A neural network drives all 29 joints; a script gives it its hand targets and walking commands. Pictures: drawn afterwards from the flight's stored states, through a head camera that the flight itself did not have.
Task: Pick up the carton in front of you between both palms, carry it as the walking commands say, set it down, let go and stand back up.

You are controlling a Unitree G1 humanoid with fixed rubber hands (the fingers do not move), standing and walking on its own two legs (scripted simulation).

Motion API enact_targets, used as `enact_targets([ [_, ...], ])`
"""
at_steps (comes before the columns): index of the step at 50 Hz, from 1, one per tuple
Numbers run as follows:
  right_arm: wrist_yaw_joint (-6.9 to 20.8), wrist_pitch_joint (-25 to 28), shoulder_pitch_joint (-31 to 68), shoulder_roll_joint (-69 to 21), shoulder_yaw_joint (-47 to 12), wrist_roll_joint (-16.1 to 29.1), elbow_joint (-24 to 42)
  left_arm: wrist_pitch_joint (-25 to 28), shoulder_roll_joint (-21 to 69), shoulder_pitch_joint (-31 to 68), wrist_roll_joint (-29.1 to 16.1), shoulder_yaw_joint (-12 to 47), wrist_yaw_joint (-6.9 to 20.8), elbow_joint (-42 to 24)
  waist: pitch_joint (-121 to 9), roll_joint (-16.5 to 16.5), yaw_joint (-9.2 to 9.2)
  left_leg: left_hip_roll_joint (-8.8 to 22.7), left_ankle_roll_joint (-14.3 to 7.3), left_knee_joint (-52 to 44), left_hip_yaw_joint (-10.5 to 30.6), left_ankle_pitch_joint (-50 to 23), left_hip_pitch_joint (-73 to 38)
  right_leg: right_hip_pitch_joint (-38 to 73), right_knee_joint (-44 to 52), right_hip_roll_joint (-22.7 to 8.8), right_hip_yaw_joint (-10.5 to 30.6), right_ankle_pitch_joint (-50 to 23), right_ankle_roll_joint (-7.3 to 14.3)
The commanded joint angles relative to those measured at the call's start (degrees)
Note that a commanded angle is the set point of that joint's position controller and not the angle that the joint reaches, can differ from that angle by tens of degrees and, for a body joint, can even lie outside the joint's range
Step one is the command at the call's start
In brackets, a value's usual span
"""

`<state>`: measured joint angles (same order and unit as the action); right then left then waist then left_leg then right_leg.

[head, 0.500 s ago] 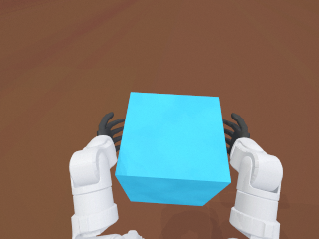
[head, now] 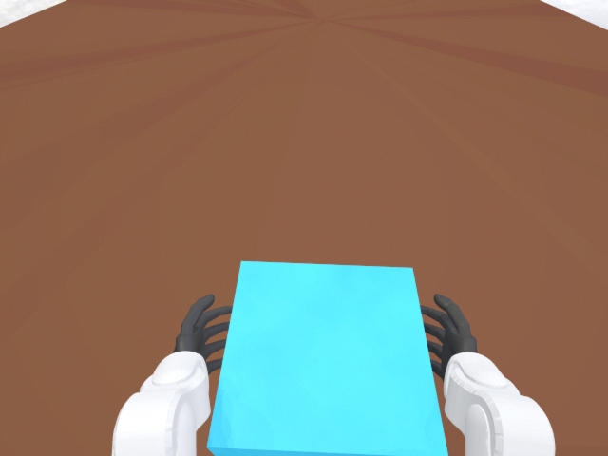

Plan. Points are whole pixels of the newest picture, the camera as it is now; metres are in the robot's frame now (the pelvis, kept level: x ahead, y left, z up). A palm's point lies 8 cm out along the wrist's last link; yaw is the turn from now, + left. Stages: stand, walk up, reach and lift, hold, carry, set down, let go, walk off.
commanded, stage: carry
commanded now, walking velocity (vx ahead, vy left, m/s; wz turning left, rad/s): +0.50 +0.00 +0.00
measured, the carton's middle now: (321, 382) +0.24 +0.00 +0.01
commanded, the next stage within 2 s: none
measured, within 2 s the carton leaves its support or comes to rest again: neither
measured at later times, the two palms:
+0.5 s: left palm (247, 191) +0.53 +0.12 +0.10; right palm (417, 189) +0.55 -0.18 +0.10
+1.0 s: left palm (248, 129) +0.77 +0.15 +0.09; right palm (383, 132) +0.77 -0.15 +0.09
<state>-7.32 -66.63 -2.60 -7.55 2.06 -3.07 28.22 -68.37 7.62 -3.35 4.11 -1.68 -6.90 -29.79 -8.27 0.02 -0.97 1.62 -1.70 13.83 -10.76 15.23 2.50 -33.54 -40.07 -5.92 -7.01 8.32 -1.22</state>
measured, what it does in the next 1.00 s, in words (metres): walks ahead: right foot, then left foot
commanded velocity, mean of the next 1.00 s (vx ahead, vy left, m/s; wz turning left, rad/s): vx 0.23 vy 0.00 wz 0.00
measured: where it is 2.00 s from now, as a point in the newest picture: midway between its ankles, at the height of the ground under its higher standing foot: (309, 405)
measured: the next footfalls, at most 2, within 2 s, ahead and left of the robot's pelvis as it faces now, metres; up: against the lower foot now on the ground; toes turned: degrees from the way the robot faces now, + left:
right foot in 0.14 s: +0.30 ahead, -0.13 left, +0.00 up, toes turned -9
left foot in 0.64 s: +0.58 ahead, +0.11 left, +0.00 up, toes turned -7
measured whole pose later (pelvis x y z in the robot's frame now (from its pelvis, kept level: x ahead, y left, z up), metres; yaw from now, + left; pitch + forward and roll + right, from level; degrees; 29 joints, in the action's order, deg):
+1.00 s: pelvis +0.54 +0.00 -0.01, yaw +0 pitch +3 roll +0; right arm -6.8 -68.1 -1.3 -7.4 2.5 -3.0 31.0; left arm -69.8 7.4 -1.5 3.7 -1.7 -7.3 -32.0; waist -6.9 -0.4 -0.9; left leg 2.9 -2.0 25.3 -13.7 13.3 14.5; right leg -13.2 -26.5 -3.9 -8.0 15.5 -0.5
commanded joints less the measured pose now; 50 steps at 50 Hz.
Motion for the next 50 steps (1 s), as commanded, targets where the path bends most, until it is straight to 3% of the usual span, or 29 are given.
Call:
enact_targets([
  [1,7.3,-0.9,20.6,-42.0,-34.8,16.2,5.3,0.6,43.3,23.0,-15.1,35.5,5.0,-5.7,0.2,8.7,0.09,11.8,-4.8,-5.4,4.7,-20.1,-1.0,0.9,6.7,1.7,-4.0,-5.5,0.3],
  [4,6.1,-1.8,20.6,-39.7,-34.2,15.6,6.1,-0.3,40.2,23.2,-15.4,34.6,4.4,-6.5,2.3,9.3,0.28,12.5,-3.5,-3.7,3.4,-22.4,-2.3,3.9,9.9,1.5,-4.2,-8.1,1.6],
  [5,5.8,-2.1,20.8,-39.0,-34.2,15.5,6.4,-0.6,39.3,22.9,-15.5,34.1,4.3,-6.3,1.5,9.1,0.57,12.3,-2.9,-0.8,2.4,-26.7,-2.5,7.4,10.5,2.2,-5.1,-7.0,2.1],
  [7,5.0,-2.7,22.6,-36.9,-33.8,15.2,6.4,-0.9,36.9,22.5,-15.2,32.5,3.7,-4.6,-3.2,6.5,2.06,9.1,-0.5,13.6,-2.4,-34.6,1.1,22.6,12.4,7.0,-9.7,-0.3,2.5],
  [8,4.6,-2.9,23.0,-35.4,-33.4,15.1,6.0,-1.0,36.0,22.5,-15.1,31.6,3.4,-4.2,-6.7,2.8,3.05,7.3,0.7,25.5,-2.5,-27.6,8.1,33.1,12.5,3.3,-4.5,3.5,2.8],
  [9,4.3,-3.2,23.6,-35.0,-34.0,15.4,7.3,-0.8,35.2,23.5,-14.9,30.8,3.2,-3.3,-11.5,-12.0,3.2,0.9,3.8,43.8,-1.2,-13.9,22.5,42.8,20.4,-12.3,23.1,13.6,10.0],
  [10,4.4,-3.4,24.2,-35.2,-34.5,15.8,7.7,-0.8,36.5,22.3,-15.7,31.0,3.3,-2.6,-12.3,-19.3,2.9,-3.6,3.9,55.7,3.3,11.1,31.6,45.6,28.6,-18.3,37.6,6.8,14.3],
  [11,4.6,-3.1,24.1,-38.0,-35.3,16.2,6.3,-0.7,38.5,23.2,-16.4,31.5,3.8,-3.6,-12.5,-14.4,2.52,0.2,1.9,62.0,9.0,11.9,34.1,44.3,27.1,-18.1,32.8,-0.6,14.0],
  [12,5.1,-2.7,24.3,-40.9,-35.4,16.2,5.9,-0.2,41.4,24.1,-17.0,32.6,4.4,-3.7,-13.1,-9.3,2.36,2.7,0.6,62.6,10.3,9.5,34.0,40.9,25.5,-16.3,27.2,-4.2,12.6],
  [13,5.7,-2.2,24.7,-43.8,-35.7,16.0,5.2,0.3,44.1,25.5,-17.4,33.6,5.1,-4.1,-12.0,-4.4,2.05,5.0,0.0,59.1,11.0,5.7,33.3,36.3,25.8,-15.0,22.3,-4.6,10.7],
  [14,6.2,-1.6,24.5,-46.2,-35.8,15.7,4.6,0.8,45.9,26.8,-17.7,34.3,5.7,-4.3,-11.7,-3.6,1.69,6.6,0.0,54.8,11.5,2.6,31.5,32.9,27.6,-13.9,18.4,-1.1,8.8],
  [17,6.9,-0.2,22.7,-49.3,-36.3,14.4,3.6,1.8,48.4,26.3,-18.1,35.8,7.2,-4.3,-10.5,-6.1,1.7,6.1,1.0,45.7,8.2,-1.5,29.3,28.9,31.5,-11.6,11.1,6.2,7.7],
  [22,6.4,0.0,21.8,-47.9,-36.6,14.2,5.9,1.7,45.6,24.7,-18.4,36.1,7.7,-6.7,-5.2,-6.9,1.83,5.6,3.0,27.6,4.0,-7.6,32.6,31.1,34.3,-10.0,5.6,3.5,8.5],
  [24,5.9,-0.7,21.7,-45.8,-36.5,14.6,6.9,1.1,43.3,23.8,-17.9,35.3,7.0,-7.2,-3.6,-7.2,2.01,4.9,2.9,23.0,2.5,-10.4,32.4,32.4,33.8,-9.4,3.8,-0.1,8.2],
  [28,5.0,-2.5,21.0,-40.5,-35.5,15.1,7.5,-0.4,38.8,21.2,-16.0,33.1,5.2,-6.6,-1.0,-8.2,2.35,2.1,2.6,16.7,-1.3,-13.0,28.9,34.7,26.8,-7.6,-1.5,-22.5,6.4],
  [31,4.7,-3.5,19.9,-38.1,-34.4,15.5,7.0,-1.3,37.1,21.3,-15.6,32.6,4.2,-6.8,-3.1,-6.9,1.23,-1.0,2.0,7.7,-4.8,-20.2,14.3,32.2,13.9,-4.5,-6.3,-28.5,2.6],
  [32,4.7,-3.7,19.8,-37.6,-33.8,15.3,6.9,-1.6,36.6,21.5,-15.7,32.5,4.0,-6.7,-5.3,-5.7,0.84,1.1,1.7,7.0,-2.6,-25.1,4.8,27.1,8.2,-3.5,-6.6,-25.2,0.7],
  [33,4.7,-3.9,19.3,-36.6,-33.1,15.1,6.8,-1.9,35.8,22.4,-15.8,32.5,3.8,-7.0,-9.5,2.1,0.33,11.0,0.3,10.4,7.6,-45.9,-6.2,19.3,-2.7,-1.1,-6.3,-7.3,-1.8],
  [34,4.7,-3.8,19.7,-36.8,-32.8,15.4,5.8,-2.4,36.6,23.2,-16.7,34.0,3.8,-8.0,-16.6,13.4,-0.29,22.0,-9.4,11.6,22.1,-55.2,-20.8,6.3,-15.6,4.0,-3.2,15.5,-3.0],
  [35,5.1,-3.5,18.0,-38.8,-32.8,16.1,5.6,-2.5,37.6,22.0,-17.2,34.6,4.1,-8.1,-17.3,13.9,0.13,23.7,-12.1,6.7,25.2,-49.9,-15.9,5.4,-20.7,3.9,1.6,24.7,-2.5],
  [37,6.3,-2.4,20.1,-44.7,-33.5,16.7,6.3,-1.7,43.3,25.4,-18.0,36.7,5.4,-8.5,-16.1,8.6,0.42,20.5,-9.6,4.0,17.5,-43.0,-9.3,6.8,-15.9,1.1,5.9,24.2,-0.4],
  [38,6.9,-1.8,21.5,-47.3,-34.3,16.8,6.5,-1.0,45.9,26.6,-18.3,37.3,6.0,-8.4,-14.0,7.4,0.64,18.3,-6.9,3.1,13.1,-39.6,-5.1,9.3,-6.7,-0.3,5.9,23.1,-0.3],
  [39,7.5,-1.3,22.5,-49.0,-35.0,16.9,6.8,-0.4,47.9,27.2,-18.2,37.6,6.4,-8.2,-13.6,7.5,0.8,16.3,-5.3,2.0,10.3,-35.5,-2.1,13.1,-0.5,0.9,4.1,21.4,-0.4],
  [41,8.1,-0.4,21.8,-50.1,-36.1,17.0,7.4,0.7,49.5,25.2,-17.3,37.7,6.8,-7.6,-15.2,7.6,0.63,15.6,-5.0,2.2,8.2,-29.1,-1.4,17.5,6.4,2.3,2.2,17.5,-0.4],
  [43,8.4,0.0,21.5,-49.5,-36.6,17.2,8.1,1.3,49.1,23.3,-16.5,37.4,6.8,-7.7,-16.0,6.5,0.93,14.3,-4.5,4.4,5.3,-25.6,0.7,22.1,14.5,1.9,0.1,6.5,-0.2],
  [45,8.4,-0.1,21.9,-47.9,-37.0,17.3,8.5,1.2,47.5,23.1,-16.1,36.9,6.7,-8.6,-14.8,5.2,0.97,11.5,-1.6,6.5,3.1,-17.1,5.8,27.9,19.7,-0.8,0.3,-4.5,-0.7],
  [46,8.2,-0.4,22.1,-46.5,-36.9,16.9,8.3,0.8,46.0,23.0,-15.9,36.4,6.4,-8.5,-13.0,3.5,0.88,10.4,0.0,7.3,2.2,-11.9,7.4,27.1,20.3,-4.2,3.5,-5.7,-0.7],
  [48,7.8,-1.6,23.2,-44.0,-36.7,16.7,8.6,0.1,43.6,24.2,-15.5,35.0,6.0,-7.7,-8.2,-1.9,0.57,9.0,1.6,8.2,3.2,-16.0,7.0,23.5,16.3,-5.5,3.9,-11.9,0.2],
  [50,7.0,-2.8,22.0,-41.3,-35.8,16.0,6.8,-0.9,40.9,22.0,-15.0,33.4,5.6,-5.1,-7.6,-2.0,0.69,9.2,1.7,11.8,3.3,-25.0,6.5,24.0,15.3,-5.0,3.3,-19.0,0.2],
])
